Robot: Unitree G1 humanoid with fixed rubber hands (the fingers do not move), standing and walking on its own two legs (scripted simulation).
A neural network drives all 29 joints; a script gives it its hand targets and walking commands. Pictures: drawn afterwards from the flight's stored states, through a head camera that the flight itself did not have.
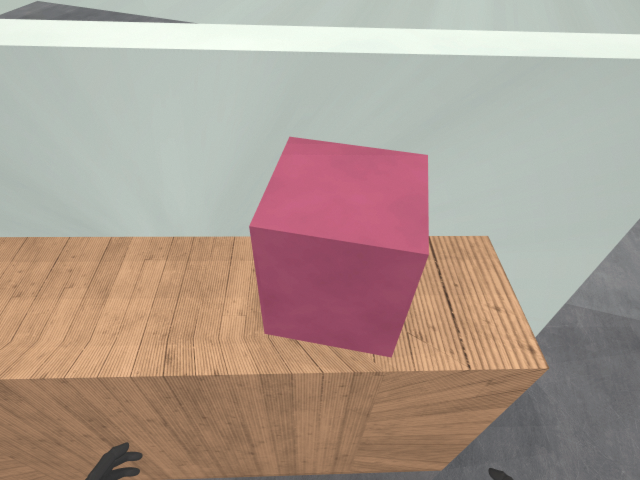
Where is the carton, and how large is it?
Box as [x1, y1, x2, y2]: [249, 137, 428, 357]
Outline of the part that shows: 289,137 249,225 264,333 391,357 428,255 427,155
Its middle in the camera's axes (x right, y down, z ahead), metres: +0.03 +0.01 +0.60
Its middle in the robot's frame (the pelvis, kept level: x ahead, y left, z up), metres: +0.44 -0.04 +0.03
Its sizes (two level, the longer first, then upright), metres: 0.210 0.200 0.250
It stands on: a pedestal, 0.65 m high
